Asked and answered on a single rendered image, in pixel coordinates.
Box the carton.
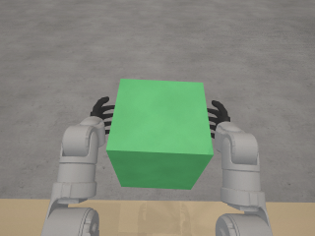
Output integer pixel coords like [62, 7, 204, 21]
[106, 79, 214, 190]

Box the left robot forearm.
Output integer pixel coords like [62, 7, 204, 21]
[40, 116, 106, 236]

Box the left robot upper arm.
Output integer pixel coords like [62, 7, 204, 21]
[42, 206, 99, 236]

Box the robot right hand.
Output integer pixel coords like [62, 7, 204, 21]
[207, 100, 230, 139]

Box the robot left hand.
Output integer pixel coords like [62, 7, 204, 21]
[90, 96, 115, 135]

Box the right robot upper arm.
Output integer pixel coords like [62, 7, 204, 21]
[215, 213, 273, 236]

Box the right robot forearm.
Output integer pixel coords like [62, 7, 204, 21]
[214, 121, 273, 236]

